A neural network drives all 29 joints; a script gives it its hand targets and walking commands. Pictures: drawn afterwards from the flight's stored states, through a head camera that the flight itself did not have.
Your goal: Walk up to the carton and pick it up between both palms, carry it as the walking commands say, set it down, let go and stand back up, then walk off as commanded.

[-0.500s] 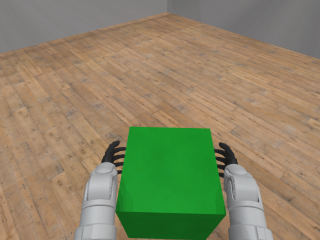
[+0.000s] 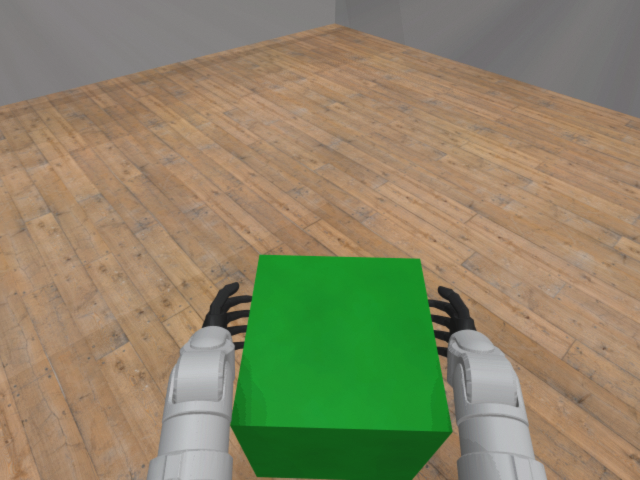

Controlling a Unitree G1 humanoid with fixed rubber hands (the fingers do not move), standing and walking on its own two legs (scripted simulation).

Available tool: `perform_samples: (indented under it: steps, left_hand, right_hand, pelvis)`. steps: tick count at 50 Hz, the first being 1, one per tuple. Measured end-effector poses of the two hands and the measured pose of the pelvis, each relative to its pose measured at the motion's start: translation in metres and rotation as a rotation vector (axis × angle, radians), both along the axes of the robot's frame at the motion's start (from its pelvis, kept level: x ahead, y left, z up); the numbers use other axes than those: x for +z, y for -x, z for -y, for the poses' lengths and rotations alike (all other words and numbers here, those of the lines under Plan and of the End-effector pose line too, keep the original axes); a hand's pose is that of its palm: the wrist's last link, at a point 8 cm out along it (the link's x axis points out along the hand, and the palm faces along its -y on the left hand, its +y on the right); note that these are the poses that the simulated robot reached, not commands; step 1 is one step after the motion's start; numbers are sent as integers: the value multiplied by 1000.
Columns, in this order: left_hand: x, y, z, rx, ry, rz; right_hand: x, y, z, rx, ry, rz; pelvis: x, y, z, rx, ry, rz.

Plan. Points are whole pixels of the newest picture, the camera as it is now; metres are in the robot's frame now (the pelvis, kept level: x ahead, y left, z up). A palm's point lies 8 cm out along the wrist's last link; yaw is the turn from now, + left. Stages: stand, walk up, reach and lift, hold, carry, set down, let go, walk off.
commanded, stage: hold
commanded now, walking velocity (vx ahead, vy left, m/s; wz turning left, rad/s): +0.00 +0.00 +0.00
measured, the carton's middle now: (336, 370) +0.28 +0.00 -0.04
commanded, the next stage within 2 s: carry in 0.34 s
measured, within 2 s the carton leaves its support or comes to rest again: neither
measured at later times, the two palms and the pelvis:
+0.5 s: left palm (221, 321) +0.30 +0.15 +0.05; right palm (462, 327) +0.30 -0.16 +0.05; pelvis +0.01 +0.00 -0.01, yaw -1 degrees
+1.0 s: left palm (154, 379) +0.21 +0.21 +0.06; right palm (435, 383) +0.21 -0.11 +0.07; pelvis -0.03 +0.05 -0.03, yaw +0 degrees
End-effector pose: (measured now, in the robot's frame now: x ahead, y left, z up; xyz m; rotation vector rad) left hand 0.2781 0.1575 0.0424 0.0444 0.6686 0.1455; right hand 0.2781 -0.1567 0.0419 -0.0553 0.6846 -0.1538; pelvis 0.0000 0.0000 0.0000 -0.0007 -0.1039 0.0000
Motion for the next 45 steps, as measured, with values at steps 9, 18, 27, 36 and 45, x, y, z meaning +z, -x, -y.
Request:
perform_samples:
  steps: [9,18,27,36,45]
  left_hand:
    - [-1,0,0,-3,-2,-2]
    - [-2,-1,1,-2,-2,0]
    - [16,-25,4,19,26,81]
    - [31,-14,-14,40,73,115]
    - [25,37,-34,68,93,37]
  right_hand:
    - [-1,1,1,0,-1,-2]
    - [-2,0,1,-1,2,2]
    - [11,-23,5,-25,-38,83]
    - [30,-11,-14,-65,-94,119]
    - [19,37,-32,-71,-128,40]
  pelvis:
    - [0,-2,0,-2,-1,-3]
    - [-2,-1,1,-3,-1,-32]
    - [-15,-19,2,-7,3,-130]
    - [-23,-23,-18,0,-11,-186]
    - [-28,2,-35,-5,9,-183]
